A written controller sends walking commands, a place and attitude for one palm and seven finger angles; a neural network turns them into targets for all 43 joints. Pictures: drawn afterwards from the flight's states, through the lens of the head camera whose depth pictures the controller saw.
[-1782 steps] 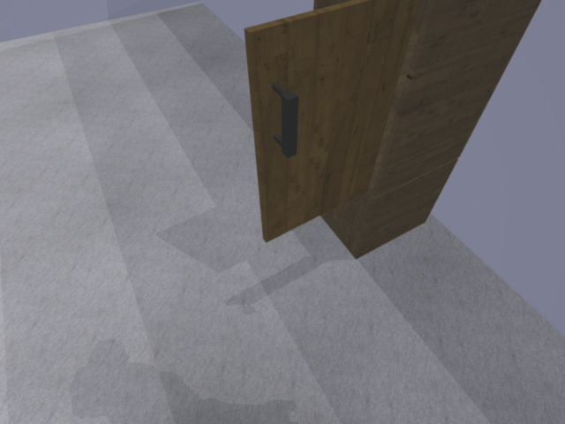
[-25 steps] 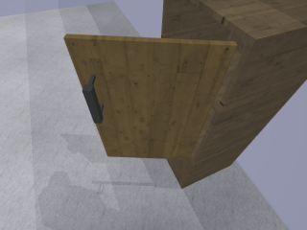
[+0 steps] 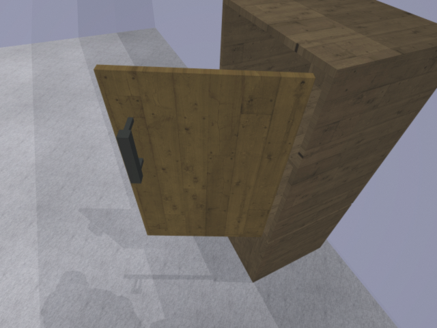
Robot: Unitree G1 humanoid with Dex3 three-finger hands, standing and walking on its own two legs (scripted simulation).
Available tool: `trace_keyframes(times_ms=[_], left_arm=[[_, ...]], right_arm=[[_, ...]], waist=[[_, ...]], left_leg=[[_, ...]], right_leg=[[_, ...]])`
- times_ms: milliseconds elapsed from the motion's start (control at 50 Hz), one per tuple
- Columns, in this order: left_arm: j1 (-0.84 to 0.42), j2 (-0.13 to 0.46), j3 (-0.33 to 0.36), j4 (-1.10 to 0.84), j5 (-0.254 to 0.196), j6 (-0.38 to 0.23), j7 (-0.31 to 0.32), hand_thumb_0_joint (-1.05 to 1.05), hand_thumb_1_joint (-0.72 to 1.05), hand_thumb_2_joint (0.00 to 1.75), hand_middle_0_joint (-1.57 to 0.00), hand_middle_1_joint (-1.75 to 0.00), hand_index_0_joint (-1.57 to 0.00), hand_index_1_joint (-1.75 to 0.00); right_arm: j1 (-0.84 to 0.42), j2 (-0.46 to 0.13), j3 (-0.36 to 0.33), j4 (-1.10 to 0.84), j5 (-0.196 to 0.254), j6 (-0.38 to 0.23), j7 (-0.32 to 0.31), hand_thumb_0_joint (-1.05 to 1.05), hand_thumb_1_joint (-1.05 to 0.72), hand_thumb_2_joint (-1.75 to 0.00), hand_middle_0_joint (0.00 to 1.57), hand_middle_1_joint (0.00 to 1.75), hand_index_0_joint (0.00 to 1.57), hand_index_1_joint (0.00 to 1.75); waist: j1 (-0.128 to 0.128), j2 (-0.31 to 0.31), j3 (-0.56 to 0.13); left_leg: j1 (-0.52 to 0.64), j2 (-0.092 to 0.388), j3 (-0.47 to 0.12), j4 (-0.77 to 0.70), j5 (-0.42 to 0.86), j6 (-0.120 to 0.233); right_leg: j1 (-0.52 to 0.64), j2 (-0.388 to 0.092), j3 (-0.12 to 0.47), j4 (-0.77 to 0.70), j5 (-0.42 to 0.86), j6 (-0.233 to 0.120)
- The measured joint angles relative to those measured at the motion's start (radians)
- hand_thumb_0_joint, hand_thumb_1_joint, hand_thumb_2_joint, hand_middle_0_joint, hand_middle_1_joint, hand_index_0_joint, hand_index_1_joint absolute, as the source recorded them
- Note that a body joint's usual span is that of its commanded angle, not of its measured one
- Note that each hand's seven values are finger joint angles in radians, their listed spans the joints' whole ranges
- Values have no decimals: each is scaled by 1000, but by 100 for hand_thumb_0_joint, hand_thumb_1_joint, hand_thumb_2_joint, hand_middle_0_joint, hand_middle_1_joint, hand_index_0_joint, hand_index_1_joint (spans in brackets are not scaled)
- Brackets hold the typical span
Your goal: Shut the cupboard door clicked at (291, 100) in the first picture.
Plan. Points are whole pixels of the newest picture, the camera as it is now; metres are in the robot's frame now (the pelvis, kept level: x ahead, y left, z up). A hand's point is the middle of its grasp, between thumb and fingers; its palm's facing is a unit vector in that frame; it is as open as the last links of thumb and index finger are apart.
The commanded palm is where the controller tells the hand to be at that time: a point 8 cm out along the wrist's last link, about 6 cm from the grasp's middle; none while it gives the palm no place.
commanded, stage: look again from close up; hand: left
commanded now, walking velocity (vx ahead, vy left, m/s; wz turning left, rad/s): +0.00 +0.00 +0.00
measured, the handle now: (133, 151) +0.43 +0.21 +0.08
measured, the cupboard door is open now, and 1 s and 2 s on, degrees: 64 64 64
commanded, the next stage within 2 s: raise the hand and make a fist in 0.40 s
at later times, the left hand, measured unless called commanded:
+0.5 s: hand out of the picture +0.00 +0.17 -0.18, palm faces +0.02 -0.99 -0.14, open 7.4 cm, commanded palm +0.11 +0.22 -0.07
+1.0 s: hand (111, 327) +0.14 +0.19 -0.06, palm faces +0.21 -0.98 -0.03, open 5.8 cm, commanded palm +0.14 +0.23 -0.02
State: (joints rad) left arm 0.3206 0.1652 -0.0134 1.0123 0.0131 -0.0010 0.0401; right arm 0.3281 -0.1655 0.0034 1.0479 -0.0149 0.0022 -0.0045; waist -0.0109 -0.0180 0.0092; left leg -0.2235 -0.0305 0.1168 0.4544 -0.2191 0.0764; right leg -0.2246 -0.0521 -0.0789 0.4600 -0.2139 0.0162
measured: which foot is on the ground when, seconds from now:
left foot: down 0.00-1.00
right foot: down 0.00-1.00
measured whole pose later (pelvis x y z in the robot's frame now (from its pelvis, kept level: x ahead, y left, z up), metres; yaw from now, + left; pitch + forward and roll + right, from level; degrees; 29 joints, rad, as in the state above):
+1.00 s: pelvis +0.02 -0.01 -0.07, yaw +5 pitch +11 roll -2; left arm 0.66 0.22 0.10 -0.04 -0.22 -0.45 -0.17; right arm 0.17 -0.27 -0.06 0.46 0.00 -0.25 0.01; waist 0.04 -0.04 -0.10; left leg -0.75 -0.03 0.02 1.09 -0.53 0.07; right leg -0.74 0.01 -0.11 1.05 -0.50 -0.05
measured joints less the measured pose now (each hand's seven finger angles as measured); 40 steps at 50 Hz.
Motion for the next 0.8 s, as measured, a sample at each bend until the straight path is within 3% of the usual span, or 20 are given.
trace_keyframes(times_ms=[260, 520, 560, 620, 680, 740, 800], left_arm=[[10, -27, -9, 58, -2, -6, 3, 1, 91, 90, -20, -30, -20, -30], [12, -40, -11, 91, 4, -11, 13, 1, 91, 90, -20, -30, -20, -30], [120, -12, 31, -289, -38, 125, 31, 3, 93, 90, -20, -30, -20, -30], [206, 61, 19, -689, -114, 51, 97, 5, 96, 90, -21, -31, -21, -31], [148, 50, 6, -905, -144, -33, 109, 5, 96, 90, -23, -34, -23, -34], [73, -18, 17, -949, -173, -201, 34, 3, 95, 90, -26, -38, -26, -38], [84, -55, 29, -946, -223, -394, -132, 2, 93, 90, -30, -42, -30, -42]], right_arm=[[-22, 32, 8, 53, 6, -13, -6, 0, -91, -90, 20, 30, 20, 30], [-46, 20, 5, 65, 9, -20, -16, 1, -92, -90, 20, 30, 20, 30], [-8, 14, 24, -36, 27, -81, -43, 1, -93, -90, 20, 30, 20, 30], [54, -15, 27, -122, 49, -232, -56, 2, -93, -90, 21, 30, 20, 30], [56, -74, 7, -210, 54, -313, -37, 2, -92, -90, 20, 30, 20, 30], [-4, -118, -19, -284, 40, -328, -12, 1, -92, -90, 20, 30, 20, 30], [-65, -98, -38, -358, 29, -302, 12, 1, -91, -90, 20, 30, 20, 30]], waist=[[8, -4, 15], [15, -7, 18], [-2, -19, 40], [-3, -21, -5], [-28, 19, -40], [-51, 62, -86], [-41, 29, -132]], left_leg=[[30, -8, 2, -30, 1, 8], [48, -19, 8, -36, -11, 21], [24, -19, -2, 9, -29, 19], [9, -38, -16, 14, -33, 5], [-43, -67, -44, 84, -57, 8], [-151, -64, -51, 208, -111, 2], [-265, -43, -33, 326, -168, -29]], right_leg=[[32, -5, 3, -36, 8, 12], [53, -14, 9, -50, 2, 29], [18, -12, 14, 30, -38, 11], [-50, 5, 33, 165, -118, -21], [-75, 14, 25, 133, -103, -37], [-172, 18, 26, 223, -103, -25], [-292, 33, 40, 338, -155, -27]])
